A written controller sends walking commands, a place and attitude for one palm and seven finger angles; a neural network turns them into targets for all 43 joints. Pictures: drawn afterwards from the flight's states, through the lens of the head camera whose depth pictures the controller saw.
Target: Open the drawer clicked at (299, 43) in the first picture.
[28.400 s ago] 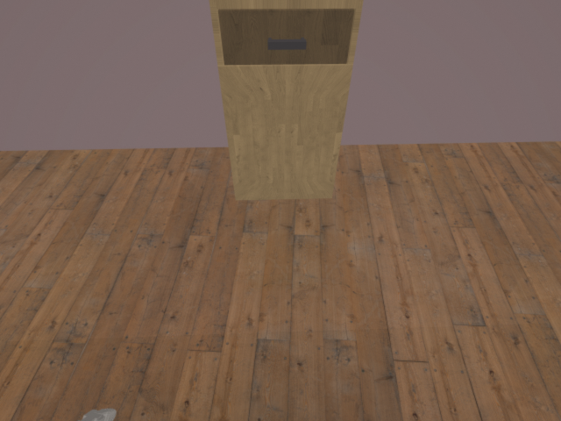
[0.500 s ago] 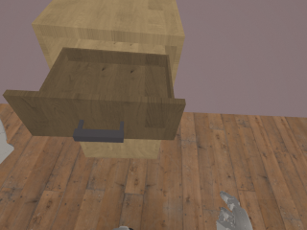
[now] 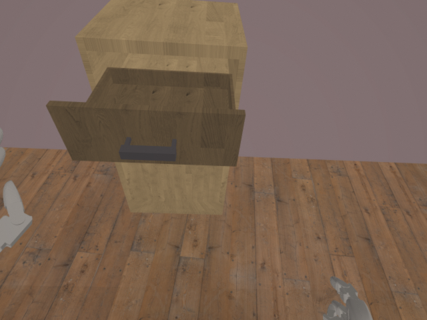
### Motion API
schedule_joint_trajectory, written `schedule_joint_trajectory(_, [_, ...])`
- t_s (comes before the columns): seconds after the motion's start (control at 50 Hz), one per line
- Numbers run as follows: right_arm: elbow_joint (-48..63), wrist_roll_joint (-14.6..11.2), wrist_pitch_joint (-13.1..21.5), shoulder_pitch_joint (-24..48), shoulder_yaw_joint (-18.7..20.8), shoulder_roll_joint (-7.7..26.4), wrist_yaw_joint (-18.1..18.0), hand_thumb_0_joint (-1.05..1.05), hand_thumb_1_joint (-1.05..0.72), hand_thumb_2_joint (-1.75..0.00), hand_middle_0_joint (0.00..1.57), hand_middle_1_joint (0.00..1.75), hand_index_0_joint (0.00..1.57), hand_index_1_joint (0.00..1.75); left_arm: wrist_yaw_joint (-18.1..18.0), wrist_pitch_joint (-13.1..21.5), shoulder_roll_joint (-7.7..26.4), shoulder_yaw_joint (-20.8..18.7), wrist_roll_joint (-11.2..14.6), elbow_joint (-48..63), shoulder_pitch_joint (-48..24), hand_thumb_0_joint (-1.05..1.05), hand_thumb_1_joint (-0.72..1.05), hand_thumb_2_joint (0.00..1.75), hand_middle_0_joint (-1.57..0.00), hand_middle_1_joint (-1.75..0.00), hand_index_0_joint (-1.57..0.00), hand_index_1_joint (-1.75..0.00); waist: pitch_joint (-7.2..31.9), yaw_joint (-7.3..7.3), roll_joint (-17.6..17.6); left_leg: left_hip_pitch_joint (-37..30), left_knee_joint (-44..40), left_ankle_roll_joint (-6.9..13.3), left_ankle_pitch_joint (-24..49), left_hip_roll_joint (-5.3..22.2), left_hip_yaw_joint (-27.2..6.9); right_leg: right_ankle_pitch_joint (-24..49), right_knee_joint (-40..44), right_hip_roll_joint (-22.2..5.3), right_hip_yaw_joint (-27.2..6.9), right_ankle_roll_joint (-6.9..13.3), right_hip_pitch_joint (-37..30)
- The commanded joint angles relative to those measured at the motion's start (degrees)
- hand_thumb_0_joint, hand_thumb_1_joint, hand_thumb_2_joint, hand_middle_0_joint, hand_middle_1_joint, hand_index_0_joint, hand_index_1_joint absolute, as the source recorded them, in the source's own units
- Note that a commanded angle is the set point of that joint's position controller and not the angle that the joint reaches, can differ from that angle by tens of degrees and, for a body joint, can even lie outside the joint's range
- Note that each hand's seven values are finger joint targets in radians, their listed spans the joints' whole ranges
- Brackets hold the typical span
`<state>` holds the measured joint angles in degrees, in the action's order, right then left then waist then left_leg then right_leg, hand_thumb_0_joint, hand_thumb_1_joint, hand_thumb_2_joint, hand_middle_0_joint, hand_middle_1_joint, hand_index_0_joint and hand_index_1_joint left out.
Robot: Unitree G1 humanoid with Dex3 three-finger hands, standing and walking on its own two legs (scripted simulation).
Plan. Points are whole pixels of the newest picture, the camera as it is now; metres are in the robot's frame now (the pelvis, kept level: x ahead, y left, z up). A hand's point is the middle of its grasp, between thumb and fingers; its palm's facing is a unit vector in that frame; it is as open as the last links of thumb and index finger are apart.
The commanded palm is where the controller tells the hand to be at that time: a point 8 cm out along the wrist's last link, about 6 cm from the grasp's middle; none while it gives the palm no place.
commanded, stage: stop stepping back and stand still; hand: left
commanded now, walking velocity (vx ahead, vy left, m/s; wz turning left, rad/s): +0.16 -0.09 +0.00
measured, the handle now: (150, 147) +0.50 +0.19 +0.03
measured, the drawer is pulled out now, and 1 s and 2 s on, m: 0.28 0.28 0.28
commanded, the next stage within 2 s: let the arm hang, fingers relaxed in 0.58 s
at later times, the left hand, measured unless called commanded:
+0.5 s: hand out of the picture +0.13 +0.25 +0.18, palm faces +0.46 -0.81 -0.36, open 7.4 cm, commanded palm +0.05 +0.29 +0.22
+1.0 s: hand out of the picture -0.03 +0.17 -0.17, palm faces +0.12 -0.98 -0.17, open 7.0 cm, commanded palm none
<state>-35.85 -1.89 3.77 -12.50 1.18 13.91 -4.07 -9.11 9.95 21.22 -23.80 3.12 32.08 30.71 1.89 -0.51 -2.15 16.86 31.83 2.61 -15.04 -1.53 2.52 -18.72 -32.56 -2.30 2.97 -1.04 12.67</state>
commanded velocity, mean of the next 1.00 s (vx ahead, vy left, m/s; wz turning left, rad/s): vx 0.09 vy -0.02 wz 0.00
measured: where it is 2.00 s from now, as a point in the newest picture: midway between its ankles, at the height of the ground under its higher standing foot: outside the picture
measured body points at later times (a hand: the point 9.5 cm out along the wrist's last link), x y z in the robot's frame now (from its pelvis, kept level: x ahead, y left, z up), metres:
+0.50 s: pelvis -0.07 +0.01 -0.01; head -0.07 +0.02 +0.44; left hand +0.10 +0.29 +0.20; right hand +0.08 -0.24 -0.09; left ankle -0.04 +0.13 -0.73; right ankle -0.05 -0.11 -0.72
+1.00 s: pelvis -0.07 -0.01 -0.01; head -0.06 +0.00 +0.44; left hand -0.03 +0.22 -0.16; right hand +0.01 -0.25 -0.14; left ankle -0.05 +0.12 -0.73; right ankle -0.04 -0.08 -0.73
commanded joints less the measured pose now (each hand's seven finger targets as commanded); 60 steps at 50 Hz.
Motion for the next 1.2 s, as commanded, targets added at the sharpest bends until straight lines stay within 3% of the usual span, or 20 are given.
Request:
schedule_joint_trajectory(0.0, [10.59, 1.24, 5.32, 6.89, 0.28, 4.64, 0.83, 0.0, -0.9, -0.9, 0.2, 0.3, 0.2, 0.3, -0.67, 4.88, 12.32, -4.94, -0.81, 23.6, -3.48, 0.0, 0.9, 0.9, -0.2, -0.3, -0.2, -0.3, 2.59, -0.38, 13.78, -0.51, -16.43, 2.74, 7.6, 13.25, -16.85, -4.86, -4.01, 1.82, -0.98, 0.02, 1.59])
schedule_joint_trajectory(0.14, [9.76, 1.46, 5.03, 7.24, 0.33, 4.54, 1.6, 0.0, -0.9, -0.9, 0.2, 0.3, 0.2, 0.3, -1.53, 4.41, 12.51, -8.84, -0.72, 17.43, 2.09, 0.0, 0.9, 0.9, -0.2, -0.3, -0.2, -0.3, 1.5, 0.09, 12.4, 14.42, -16.35, 0.79, -25.93, 9.03, -9.94, -6.45, 4.81, 3.58, 1.86, 2.78, -9.21])
schedule_joint_trajectory(0.18, [10.08, 1.17, 3.56, 6.97, 1.2, 4.4, 1.37, 0.0, -0.9, -0.9, 0.2, 0.3, 0.2, 0.3, -1.1, 3.93, 12.06, -8.79, -0.33, 12.88, 2.95, 0.0, 0.9, 0.9, -0.2, -0.3, -0.2, -0.3, 0.14, 0.04, 0.44, 14.18, 0.14, -1.18, -20.49, 3.38, -3.98, -18.41, 13.32, -1.87, -9.65, 7.08, -2.54])
schedule_joint_trajectory(0.22, [8.77, 0.87, 2.04, 6.32, 1.58, 4.3, 1.32, 0.0, -0.9, -0.9, 0.2, 0.3, 0.2, 0.3, -0.74, 3.74, 11.16, -7.04, 0.16, 12.0, -1.49, 0.0, 0.9, 0.9, -0.2, -0.3, -0.2, -0.3, -3.43, -0.4, -11.42, 15.36, 27.66, -2.5, -9.13, 1.13, -1.22, -24.55, 24.91, -16.93, -29.86, 14.64, 6.88])
schedule_joint_trajectory(0.26, [7.49, 1.4, 2.29, 5.05, 1.29, 4.47, 1.46, 0.0, -0.9, -0.9, 0.2, 0.3, 0.2, 0.3, -0.44, 4.46, 10.96, -6.79, -0.11, 9.39, -3.59, 0.0, 0.9, 0.9, -0.2, -0.3, -0.2, -0.3, -1.82, -1.52, -7.72, 16.86, 28.39, -2.08, -7.22, 3.95, -4.18, -10.93, 21.21, -16.24, -23.0, 13.85, 4.17])
schedule_joint_trajectory(0.38, [8.04, 1.65, 3.47, 5.9, 0.72, 4.55, -0.95, 0.0, -0.9, -0.9, 0.2, 0.3, 0.2, 0.3, -1.13, 4.52, 10.3, -2.45, -1.19, 12.5, -9.06, 0.0, 0.9, 0.9, -0.2, -0.3, -0.2, -0.3, -4.16, -1.73, 0.66, -6.4, -4.55, -0.29, -8.65, 3.27, 0.98, -20.08, 11.48, -6.51, -7.36, 6.61, 16.36])
schedule_joint_trajectory(0.42, [9.16, 1.91, 4.92, 4.16, 0.7, 5.64, -0.55, 0.0, -0.9, -0.9, 0.2, 0.3, 0.2, 0.3, -1.77, 5.82, 9.79, -3.05, -1.5, 19.59, -8.14, 0.0, 0.9, 0.9, -0.2, -0.3, -0.2, -0.3, -2.17, -1.42, 18.2, -8.16, -17.78, 6.1, -18.31, 16.89, -22.86, -9.9, -9.57, 2.51, -0.47, 1.84, 18.75])
schedule_joint_trajectory(0.48, [8.19, 2.23, 7.51, 4.09, 1.01, 3.62, 0.62, 0.0, -0.9, -0.9, 0.2, 0.3, 0.2, 0.3, -1.9, 6.89, 16.71, -9.34, -1.62, 26.4, -6.23, 0.0, 0.9, 0.9, -0.2, -0.3, -0.2, -0.3, 1.45, -0.45, 15.53, -5.43, -20.29, 8.05, -8.6, 20.25, -24.73, -9.4, -26.0, 1.36, -3.05, 0.91, 18.77])
schedule_joint_trajectory(0.58, [7.64, 1.48, 8.31, 4.03, 0.8, 3.93, 2.08, 0.0, -0.9, -0.9, 0.2, 0.3, 0.2, 0.3, -2.12, 5.25, 13.08, -9.0, -0.43, 22.2, 5.71, 0.0, 0.9, 0.9, -0.2, -0.3, -0.2, -0.3, 3.27, 0.58, 14.51, -3.1, -10.19, 3.11, 13.82, 14.27, -6.42, -1.96, -2.95, 2.81, 2.07, 0.23, 3.98])
schedule_joint_trajectory(0.62, [7.68, 1.35, 7.11, 4.24, 0.94, 4.3, 2.07, 0.0, -0.9, -0.9, 0.2, 0.3, 0.2, 0.3, -1.95, 5.32, 12.71, -9.68, -0.41, 17.6, 5.32, 0.0, 0.9, 0.9, -0.2, -0.3, -0.2, -0.3, 3.24, 0.04, 9.82, 3.01, -5.96, 0.97, 6.77, 12.18, -4.36, 3.8, 7.29, 3.01, 1.84, 0.72, -5.74])
schedule_joint_trajectory(0.64, [7.73, 1.4, 6.41, 4.26, 1.1, 4.11, 1.93, 0.0, -0.9, -0.9, 0.2, 0.3, 0.2, 0.3, -1.83, 5.34, 13.27, -10.24, -0.47, 14.87, 4.43, 0.0, 0.9, 0.9, -0.2, -0.3, -0.2, -0.3, 2.59, -0.6, 3.36, 6.34, -1.56, -0.53, 0.35, 9.13, -2.43, 6.95, 10.77, -0.48, -4.92, 2.48, -7.79])
schedule_joint_trajectory(0.66, [-3.43, 1.04, 6.14, 4.68, 3.44, 7.45, 5.07, 0.0, -0.9, -0.9, 0.2, 0.3, 0.2, 0.3, 6.98, -5.27, -2.29, 17.37, -6.38, -33.09, 3.96, 0.0, 0.9, 0.9, -0.2, -0.3, -0.2, -0.3, 3.81, -1.16, -2.72, 11.7, 13.83, -3.06, -1.48, 5.78, 0.84, 33.41, 4.76, -14.95, -12.09, 6.28, -3.72])
schedule_joint_trajectory(0.68, [-2.84, 1.25, 3.63, 0.61, 2.69, 2.62, 4.94, 0.0, -0.9, -0.9, 0.2, 0.3, 0.2, 0.3, 8.36, -8.98, -1.77, 17.07, -6.18, -35.36, 1.77, 0.0, 0.9, 0.9, -0.2, -0.3, -0.2, -0.3, 7.98, -2.2, -4.38, 9.39, 11.98, -3.83, -12.19, 5.96, -2.61, 47.04, 2.24, -16.74, -14.82, 8.69, -4.88])
schedule_joint_trajectory(0.72, [-4.87, 1.77, 0.85, -2.08, 2.5, 3.67, 4.32, 0.0, -0.9, -0.9, 0.2, 0.3, 0.2, 0.3, 8.5, -9.71, -2.64, 17.19, -5.39, -36.76, -3.07, 0.0, 0.9, 0.9, -0.2, -0.3, -0.2, -0.3, 5.64, -1.13, -10.74, 9.69, 16.57, -3.57, -14.05, 5.29, -2.19, 30.64, 4.36, -13.62, -9.98, 10.33, -0.83])
schedule_joint_trajectory(0.78, [-3.39, 2.84, -2.86, 1.22, 2.07, 3.47, 4.46, 0.0, -0.9, -0.9, 0.2, 0.3, 0.2, 0.3, 8.1, -9.95, -1.08, 16.97, -5.83, -46.11, -7.9, 0.0, 0.9, 0.9, -0.2, -0.3, -0.2, -0.3, -2.05, 0.91, -20.49, 15.05, 22.96, -2.53, -18.44, 2.64, -0.75, 33.8, 7.17, -13.08, -9.52, 12.16, -2.83])
schedule_joint_trajectory(0.84, [-4.2, 3.39, -5.07, 2.48, 1.97, 2.37, 4.04, 0.0, -0.9, -0.9, 0.2, 0.3, 0.2, 0.3, 7.97, -10.9, 0.01, 17.71, -5.73, -55.93, -10.84, 0.0, 0.9, 0.9, -0.2, -0.3, -0.2, -0.3, -5.98, 0.58, -14.27, 9.31, 18.29, -2.59, -15.8, 1.55, 0.48, 30.77, 9.99, -11.46, -9.25, 11.67, 0.7])
schedule_joint_trajectory(0.92, [-10.0, 3.23, -5.31, -4.74, 1.15, 1.36, 3.92, 0.0, -0.9, -0.9, 0.2, 0.3, 0.2, 0.3, 8.3, -11.42, -0.11, 18.86, -4.36, -66.82, -15.8, 0.0, 0.9, 0.9, -0.2, -0.3, -0.2, -0.3, -5.08, -2.71, 0.98, -7.55, -0.35, -1.6, -1.16, 2.64, -1.25, -5.23, 12.15, -7.82, -8.13, 6.73, 11.29])
schedule_joint_trajectory(0.98, [-10.59, 4.18, -4.75, -2.95, 1.62, 6.31, 2.5, 0.0, -0.9, -0.9, 0.2, 0.3, 0.2, 0.3, 8.57, -11.43, -5.24, 19.48, -3.9, -72.81, -11.55, 0.0, 0.9, 0.9, -0.2, -0.3, -0.2, -0.3, -4.93, 0.34, 16.85, 5.2, -16.8, 5.14, -15.6, 15.43, -20.15, -3.83, 2.58, 0.65, -1.45, 2.15, 2.74])
schedule_joint_trajectory(1.02, [-11.91, 4.24, -5.0, 0.2, 1.55, 5.64, 2.29, 0.0, -0.9, -0.9, 0.2, 0.3, 0.2, 0.3, 8.74, -11.66, -5.46, 19.58, -4.49, -78.06, -9.78, 0.0, 0.9, 0.9, -0.2, -0.3, -0.2, -0.3, -4.23, 2.11, 20.86, 10.97, -19.01, 3.57, -22.45, 11.44, -15.86, -2.09, 2.42, 1.44, -1.52, 2.89, -3.67])
schedule_joint_trajectory(1.18, [-20.0, 2.69, -4.9, -8.91, 0.42, -0.47, 2.03, 0.0, -0.9, -0.9, 0.2, 0.3, 0.2, 0.3, 8.02, -9.42, -5.01, 21.39, -3.81, -89.27, -10.67, 0.0, 0.9, 0.9, -0.2, -0.3, -0.2, -0.3, -3.44, -0.75, -2.17, -6.13, -6.07, -1.07, 0.46, 5.07, -3.53, -3.46, 20.43, -5.72, -9.11, 4.92, 2.06])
